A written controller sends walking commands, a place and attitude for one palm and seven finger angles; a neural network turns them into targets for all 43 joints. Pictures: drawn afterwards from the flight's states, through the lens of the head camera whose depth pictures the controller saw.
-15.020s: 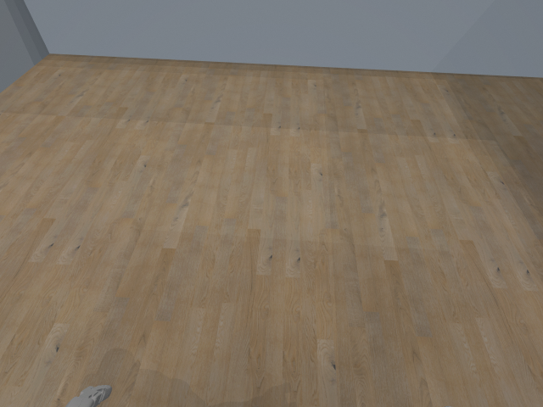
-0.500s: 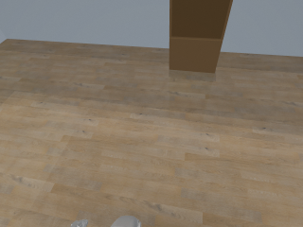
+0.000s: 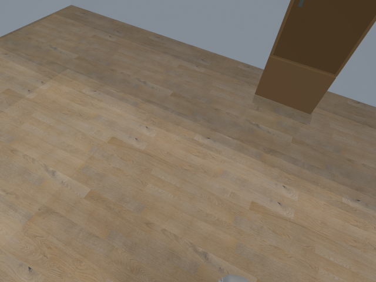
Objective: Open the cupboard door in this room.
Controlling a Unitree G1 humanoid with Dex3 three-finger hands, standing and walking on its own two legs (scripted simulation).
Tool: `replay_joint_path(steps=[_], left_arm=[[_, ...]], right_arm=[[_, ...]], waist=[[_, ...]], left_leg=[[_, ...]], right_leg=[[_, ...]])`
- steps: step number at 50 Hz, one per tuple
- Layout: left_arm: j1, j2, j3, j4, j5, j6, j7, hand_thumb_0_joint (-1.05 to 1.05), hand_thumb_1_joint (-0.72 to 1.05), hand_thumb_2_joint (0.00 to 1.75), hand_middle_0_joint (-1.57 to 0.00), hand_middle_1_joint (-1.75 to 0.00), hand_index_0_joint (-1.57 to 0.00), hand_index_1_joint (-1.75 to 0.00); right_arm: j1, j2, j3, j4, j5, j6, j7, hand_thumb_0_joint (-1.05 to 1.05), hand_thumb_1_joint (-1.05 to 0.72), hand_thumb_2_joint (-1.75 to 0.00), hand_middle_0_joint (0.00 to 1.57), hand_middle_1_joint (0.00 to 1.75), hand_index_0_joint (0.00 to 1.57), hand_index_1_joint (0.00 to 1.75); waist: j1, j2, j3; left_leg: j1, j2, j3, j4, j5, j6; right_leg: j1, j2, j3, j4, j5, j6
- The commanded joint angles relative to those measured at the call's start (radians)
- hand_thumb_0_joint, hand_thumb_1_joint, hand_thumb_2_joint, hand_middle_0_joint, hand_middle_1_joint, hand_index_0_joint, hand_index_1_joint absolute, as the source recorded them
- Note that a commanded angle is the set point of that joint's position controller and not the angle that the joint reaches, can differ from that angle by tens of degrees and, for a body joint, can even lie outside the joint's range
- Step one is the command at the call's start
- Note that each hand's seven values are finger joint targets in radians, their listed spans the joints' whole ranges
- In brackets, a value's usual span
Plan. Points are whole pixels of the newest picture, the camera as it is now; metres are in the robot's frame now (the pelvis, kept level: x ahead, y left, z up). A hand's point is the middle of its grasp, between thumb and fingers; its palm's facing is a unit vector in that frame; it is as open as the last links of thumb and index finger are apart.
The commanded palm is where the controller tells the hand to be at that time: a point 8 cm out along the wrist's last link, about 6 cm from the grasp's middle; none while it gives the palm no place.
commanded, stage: turn or walk to find it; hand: left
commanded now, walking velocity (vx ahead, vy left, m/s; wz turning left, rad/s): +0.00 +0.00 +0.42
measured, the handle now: out of the picture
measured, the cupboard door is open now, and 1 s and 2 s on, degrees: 0 0 0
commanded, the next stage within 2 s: stand and wait in 0.10 s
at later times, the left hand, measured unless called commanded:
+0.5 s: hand out of the picture +0.02 +0.12 -0.15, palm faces +0.14 -0.95 -0.28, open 7.2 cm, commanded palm none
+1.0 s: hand out of the picture -0.10 +0.10 -0.18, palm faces +0.18 -0.97 -0.14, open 7.4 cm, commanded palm none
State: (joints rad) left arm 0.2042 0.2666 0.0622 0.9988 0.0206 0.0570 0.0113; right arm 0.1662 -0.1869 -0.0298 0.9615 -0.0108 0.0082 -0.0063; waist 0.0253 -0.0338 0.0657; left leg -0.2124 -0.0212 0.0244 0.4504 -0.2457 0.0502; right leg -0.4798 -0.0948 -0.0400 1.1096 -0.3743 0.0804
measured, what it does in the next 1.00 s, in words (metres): steps on the spot: right foot, then left foot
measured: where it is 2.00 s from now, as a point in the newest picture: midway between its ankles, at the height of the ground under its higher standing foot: outside the picture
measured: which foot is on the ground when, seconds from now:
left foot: down 0.00-0.30, up 0.32-0.72, down 0.74-1.00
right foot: up 0.00-0.26, down 0.28-1.00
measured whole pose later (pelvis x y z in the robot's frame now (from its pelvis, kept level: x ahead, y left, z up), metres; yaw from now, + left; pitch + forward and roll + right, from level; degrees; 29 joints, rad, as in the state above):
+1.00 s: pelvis -0.05 -0.05 +0.00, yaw +6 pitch -3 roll +0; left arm 0.31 0.14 -0.01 1.17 0.01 0.01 0.02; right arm 0.26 -0.15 0.00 1.14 -0.01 0.00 -0.04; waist 0.04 -0.02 0.01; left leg -0.09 0.01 0.04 0.39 -0.26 0.00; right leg -0.19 0.00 -0.09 0.37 -0.14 -0.03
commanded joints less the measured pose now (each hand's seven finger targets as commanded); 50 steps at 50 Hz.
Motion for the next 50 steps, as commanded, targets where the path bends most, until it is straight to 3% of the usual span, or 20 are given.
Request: replay_joint_path(steps=[1, 6, 10, 12, 13, 14, 15, 16, 17, 20, 22, 25, 32, 35, 37, 38, 39, 41, 44, 50], left_arm=[[-0.032, 0.053, 0.008, -0.087, -0.006, -0.025, 0.007, 0.00, 0.90, 0.90, -0.20, -0.30, -0.20, -0.30], [-0.083, 0.035, -0.001, -0.119, -0.010, -0.027, 0.011, 0.00, 0.90, 0.90, -0.20, -0.30, -0.20, -0.30], [-0.026, 0.015, -0.010, -0.094, -0.015, -0.036, 0.013, 0.00, 0.90, 0.90, -0.20, -0.30, -0.20, -0.30], [0.052, 0.017, -0.011, -0.061, -0.014, -0.047, 0.015, 0.00, 0.90, 0.90, -0.20, -0.30, -0.20, -0.30], [0.075, 0.034, -0.009, -0.047, -0.010, -0.057, 0.017, 0.00, 0.90, 0.90, -0.20, -0.30, -0.20, -0.30], [0.091, 0.095, -0.004, -0.041, 0.001, -0.070, 0.024, 0.00, 0.90, 0.90, -0.20, -0.30, -0.20, -0.30], [0.078, 0.150, 0.002, -0.049, 0.003, -0.076, 0.023, 0.00, 0.90, 0.90, -0.20, -0.30, -0.20, -0.30], [0.065, 0.144, -0.001, -0.061, -0.002, -0.072, 0.021, 0.00, 0.90, 0.90, -0.20, -0.30, -0.20, -0.30], [0.023, 0.125, 0.006, -0.066, -0.004, -0.076, 0.023, 0.00, 0.90, 0.90, -0.20, -0.30, -0.20, -0.30], [-0.014, 0.053, -0.017, -0.055, -0.008, -0.076, 0.021, 0.00, 0.90, 0.90, -0.20, -0.30, -0.20, -0.30], [0.012, 0.045, -0.018, -0.044, -0.010, -0.083, 0.017, 0.00, 0.90, 0.90, -0.20, -0.30, -0.20, -0.30], [0.064, 0.029, -0.020, -0.014, -0.007, -0.086, 0.017, 0.00, 0.90, 0.90, -0.20, -0.30, -0.20, -0.30], [0.124, 0.049, -0.014, 0.049, 0.000, -0.083, 0.020, 0.00, 0.90, 0.90, -0.20, -0.30, -0.20, -0.30], [0.095, 0.037, -0.018, 0.072, -0.011, -0.080, 0.022, 0.00, 0.90, 0.90, -0.20, -0.30, -0.20, -0.30], [0.102, -0.007, -0.032, 0.082, -0.020, -0.077, 0.021, 0.00, 0.90, 0.90, -0.20, -0.30, -0.20, -0.30], [0.110, -0.023, -0.038, 0.090, -0.018, -0.073, 0.020, 0.00, 0.90, 0.90, -0.20, -0.30, -0.20, -0.30], [0.112, -0.028, -0.038, 0.098, -0.013, -0.070, 0.019, 0.00, 0.90, 0.90, -0.20, -0.30, -0.20, -0.30], [0.107, -0.016, -0.042, 0.118, -0.013, -0.063, 0.018, 0.00, 0.90, 0.90, -0.20, -0.30, -0.20, -0.30], [0.136, -0.022, -0.049, 0.139, -0.011, -0.062, 0.018, 0.00, 0.90, 0.90, -0.20, -0.30, -0.20, -0.30], [0.154, -0.037, -0.052, 0.142, -0.008, -0.059, 0.018, 0.00, 0.90, 0.90, -0.20, -0.30, -0.20, -0.30]], right_arm=[[0.102, -0.199, -0.058, -0.032, -0.005, -0.012, -0.017, 0.00, -0.90, -0.90, 0.20, 0.30, 0.20, 0.30], [0.114, -0.199, -0.064, -0.031, -0.014, -0.004, -0.015, 0.00, -0.90, -0.90, 0.20, 0.30, 0.20, 0.30], [0.076, -0.186, -0.060, -0.027, -0.017, 0.000, -0.014, 0.00, -0.90, -0.90, 0.20, 0.30, 0.20, 0.30], [0.051, -0.175, -0.056, -0.018, -0.010, 0.000, -0.014, 0.00, -0.90, -0.90, 0.20, 0.30, 0.20, 0.30], [0.062, -0.149, -0.051, -0.011, -0.004, -0.003, -0.011, 0.00, -0.90, -0.90, 0.20, 0.30, 0.20, 0.30], [0.089, -0.098, -0.043, -0.006, 0.006, -0.005, -0.006, 0.00, -0.90, -0.90, 0.20, 0.30, 0.20, 0.30], [0.079, -0.063, -0.032, -0.028, 0.006, 0.000, -0.008, 0.00, -0.90, -0.90, 0.20, 0.30, 0.20, 0.30], [0.056, -0.098, -0.043, -0.023, 0.000, 0.013, -0.010, 0.00, -0.90, -0.90, 0.20, 0.30, 0.20, 0.30], [0.081, -0.104, -0.048, -0.004, -0.008, 0.028, -0.011, 0.00, -0.90, -0.90, 0.20, 0.30, 0.20, 0.30], [0.124, -0.082, -0.044, 0.061, -0.005, 0.031, -0.004, 0.00, -0.90, -0.90, 0.20, 0.30, 0.20, 0.30], [0.141, -0.073, -0.042, 0.077, -0.002, 0.032, -0.004, 0.00, -0.90, -0.90, 0.20, 0.30, 0.20, 0.30], [0.124, -0.069, -0.040, 0.086, -0.002, 0.034, -0.007, 0.00, -0.90, -0.90, 0.20, 0.30, 0.20, 0.30], [0.090, -0.048, -0.017, 0.101, 0.004, 0.013, -0.018, 0.00, -0.90, -0.90, 0.20, 0.30, 0.20, 0.30], [0.158, -0.036, -0.007, 0.141, 0.005, -0.003, -0.025, 0.00, -0.90, -0.90, 0.20, 0.30, 0.20, 0.30], [0.163, -0.068, -0.006, 0.154, 0.002, -0.020, -0.031, 0.00, -0.90, -0.90, 0.20, 0.30, 0.20, 0.30], [0.138, -0.081, -0.006, 0.150, 0.000, -0.021, -0.034, 0.00, -0.90, -0.90, 0.20, 0.30, 0.20, 0.30], [0.126, -0.083, -0.002, 0.148, 0.001, -0.017, -0.035, 0.00, -0.90, -0.90, 0.20, 0.30, 0.20, 0.30], [0.108, -0.058, 0.006, 0.154, 0.001, -0.021, -0.034, 0.00, -0.90, -0.90, 0.20, 0.30, 0.20, 0.30], [0.124, -0.049, 0.007, 0.157, 0.002, -0.017, -0.035, 0.00, -0.90, -0.90, 0.20, 0.30, 0.20, 0.30], [0.167, -0.050, 0.008, 0.153, -0.001, -0.020, -0.034, 0.00, -0.90, -0.90, 0.20, 0.30, 0.20, 0.30]], waist=[[-0.048, 0.128, -0.108], [-0.066, 0.162, -0.101], [-0.039, 0.188, -0.105], [0.000, 0.151, -0.122], [0.008, 0.081, -0.130], [0.007, -0.088, -0.151], [0.001, -0.248, -0.094], [0.012, -0.171, -0.063], [-0.013, -0.236, -0.038], [-0.041, -0.095, -0.005], [-0.038, -0.092, -0.031], [-0.021, -0.107, -0.028], [0.011, -0.097, -0.073], [-0.027, -0.057, -0.102], [-0.025, 0.049, -0.097], [-0.012, 0.081, -0.070], [-0.007, 0.063, -0.041], [-0.003, 0.141, 0.013], [-0.003, 0.085, 0.052], [-0.007, 0.056, 0.068]], left_leg=[[0.190, 0.264, -0.242, -0.102, 0.565, 0.109], [0.158, 0.267, -0.318, -0.091, 0.516, 0.135], [0.045, 0.239, -0.318, -0.078, 0.448, 0.118], [-0.021, 0.198, -0.287, -0.033, 0.345, 0.077], [-0.083, 0.153, -0.252, 0.013, 0.237, 0.033], [-0.181, 0.067, -0.157, 0.137, 0.037, -0.029], [-0.265, -0.020, -0.082, 0.249, -0.260, -0.071], [-0.210, 0.005, -0.110, 0.353, -0.314, -0.065], [-0.206, 0.027, -0.130, 0.420, -0.287, -0.062], [-0.186, 0.037, -0.085, 0.506, -0.173, -0.070], [-0.181, 0.043, -0.067, 0.503, -0.136, -0.083], [-0.170, 0.059, -0.058, 0.464, -0.123, -0.093], [-0.075, 0.073, -0.027, 0.169, -0.179, -0.081], [0.079, 0.068, -0.020, -0.052, -0.001, -0.070], [0.164, 0.141, -0.084, -0.101, 0.114, -0.039], [0.124, 0.174, -0.102, -0.101, 0.110, -0.022], [0.082, 0.180, -0.094, -0.111, 0.052, -0.025], [0.014, 0.163, -0.093, -0.159, -0.001, -0.027], [-0.005, 0.142, -0.076, -0.170, -0.054, -0.033], [-0.029, 0.136, -0.087, -0.200, -0.117, -0.021]], right_leg=[[-0.092, -0.005, 0.032, -0.028, -0.011, 0.019], [-0.032, 0.018, 0.034, -0.191, -0.074, 0.009], [0.152, 0.049, 0.008, -0.403, -0.045, -0.017], [0.293, 0.056, -0.009, -0.597, 0.121, -0.023], [0.391, 0.029, 0.013, -0.715, 0.214, -0.028], [0.479, -0.125, 0.182, -0.786, 0.242, -0.071], [0.422, -0.298, 0.371, -0.834, 0.318, -0.175], [0.297, -0.330, 0.360, -0.857, 0.305, -0.244], [0.240, -0.282, 0.339, -0.877, 0.235, -0.247], [0.240, -0.172, 0.192, -0.845, 0.311, -0.214], [0.283, -0.146, 0.139, -0.837, 0.365, -0.197], [0.301, -0.140, 0.142, -0.852, 0.366, -0.186], [0.365, -0.168, 0.212, -0.833, 0.415, -0.238], [0.318, -0.123, 0.168, -0.798, 0.347, -0.184], [0.232, -0.041, 0.111, -0.772, 0.251, -0.124], [0.237, -0.020, 0.092, -0.791, 0.226, -0.104], [0.251, -0.013, 0.090, -0.815, 0.178, -0.099], [0.289, -0.015, 0.068, -0.806, 0.186, -0.090], [0.287, -0.018, 0.084, -0.831, 0.141, -0.091], [0.265, -0.016, 0.081, -0.829, 0.099, -0.085]])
